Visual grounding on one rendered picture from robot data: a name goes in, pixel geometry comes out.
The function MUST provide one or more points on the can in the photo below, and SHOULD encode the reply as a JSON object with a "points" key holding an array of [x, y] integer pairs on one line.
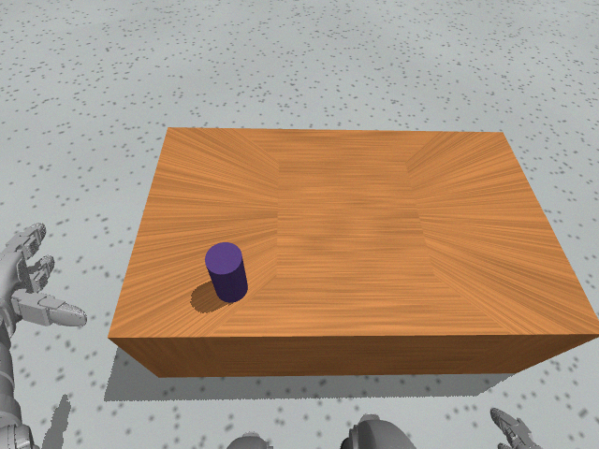
{"points": [[225, 265]]}

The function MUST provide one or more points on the left robot arm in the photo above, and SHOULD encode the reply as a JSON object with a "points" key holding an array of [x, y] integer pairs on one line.
{"points": [[13, 434]]}

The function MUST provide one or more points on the left robot hand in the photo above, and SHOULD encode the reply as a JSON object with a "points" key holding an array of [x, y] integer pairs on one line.
{"points": [[20, 285]]}

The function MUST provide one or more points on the right robot hand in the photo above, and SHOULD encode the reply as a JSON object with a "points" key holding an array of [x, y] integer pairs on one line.
{"points": [[516, 432]]}

